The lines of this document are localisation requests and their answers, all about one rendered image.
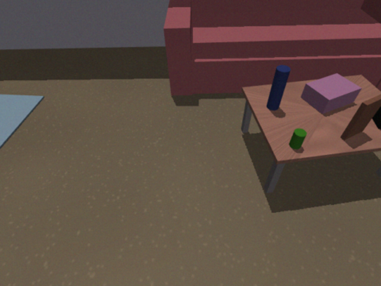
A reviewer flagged coffee table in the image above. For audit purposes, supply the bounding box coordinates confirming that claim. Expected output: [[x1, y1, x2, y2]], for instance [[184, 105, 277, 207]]
[[241, 75, 381, 193]]

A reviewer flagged sofa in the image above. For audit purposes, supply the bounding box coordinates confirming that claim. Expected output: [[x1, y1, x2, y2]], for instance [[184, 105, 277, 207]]
[[164, 0, 381, 95]]

